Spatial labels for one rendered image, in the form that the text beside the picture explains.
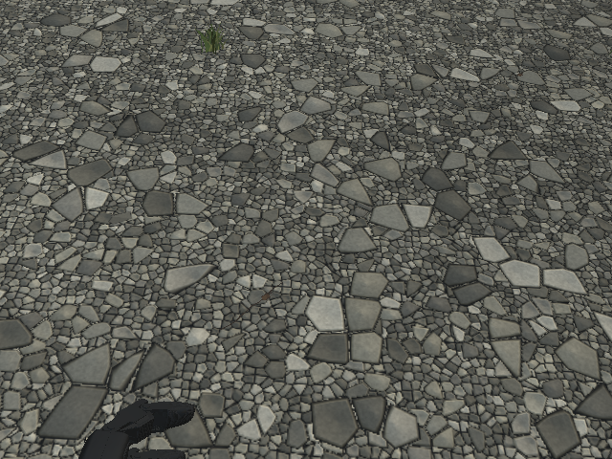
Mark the left robot hand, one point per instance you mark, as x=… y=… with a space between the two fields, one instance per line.
x=133 y=424

